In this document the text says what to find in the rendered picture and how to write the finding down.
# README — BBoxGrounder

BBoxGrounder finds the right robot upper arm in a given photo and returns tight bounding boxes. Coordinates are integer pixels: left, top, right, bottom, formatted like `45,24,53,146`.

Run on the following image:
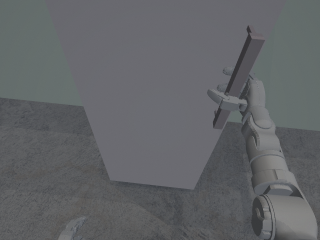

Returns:
251,194,318,240

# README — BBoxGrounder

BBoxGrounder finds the robot right hand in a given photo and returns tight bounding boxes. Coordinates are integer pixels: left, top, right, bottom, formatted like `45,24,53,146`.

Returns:
207,66,266,116

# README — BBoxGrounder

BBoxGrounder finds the handle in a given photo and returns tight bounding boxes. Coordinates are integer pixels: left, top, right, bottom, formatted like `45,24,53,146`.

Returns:
213,25,265,130

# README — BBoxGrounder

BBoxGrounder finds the robot left hand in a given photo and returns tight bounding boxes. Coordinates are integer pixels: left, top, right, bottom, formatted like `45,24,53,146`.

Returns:
56,216,86,240

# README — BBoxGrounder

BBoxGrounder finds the fridge door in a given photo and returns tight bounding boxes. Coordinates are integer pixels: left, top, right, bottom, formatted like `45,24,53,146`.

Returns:
45,0,287,190

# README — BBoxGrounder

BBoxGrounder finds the robot right forearm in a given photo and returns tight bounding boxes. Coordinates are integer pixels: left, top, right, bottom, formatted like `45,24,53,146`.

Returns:
241,106,318,237

